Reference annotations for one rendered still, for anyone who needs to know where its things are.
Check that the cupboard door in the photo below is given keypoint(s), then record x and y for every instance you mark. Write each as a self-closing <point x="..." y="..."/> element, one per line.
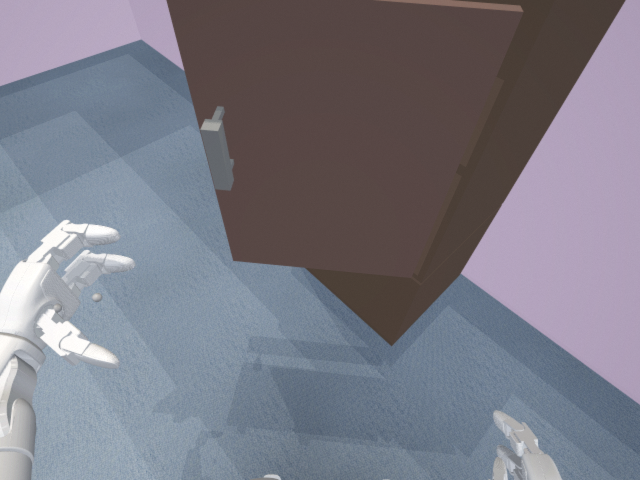
<point x="346" y="119"/>

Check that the handle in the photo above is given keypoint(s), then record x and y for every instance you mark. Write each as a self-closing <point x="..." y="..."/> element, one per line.
<point x="215" y="143"/>

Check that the left robot hand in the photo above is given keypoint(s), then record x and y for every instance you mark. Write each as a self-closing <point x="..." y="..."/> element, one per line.
<point x="34" y="286"/>

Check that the right robot hand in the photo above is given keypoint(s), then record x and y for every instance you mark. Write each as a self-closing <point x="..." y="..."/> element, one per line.
<point x="534" y="464"/>

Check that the robot left forearm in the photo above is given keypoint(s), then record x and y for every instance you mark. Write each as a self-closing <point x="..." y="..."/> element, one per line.
<point x="20" y="361"/>

